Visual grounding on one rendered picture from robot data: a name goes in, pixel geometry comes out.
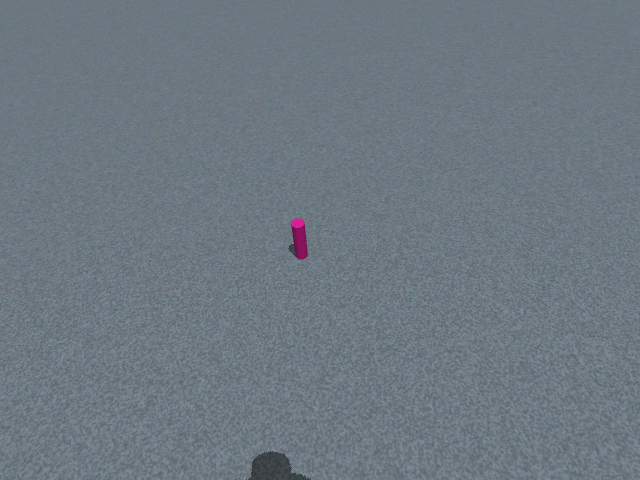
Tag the can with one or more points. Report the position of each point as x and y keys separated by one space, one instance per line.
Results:
x=299 y=237

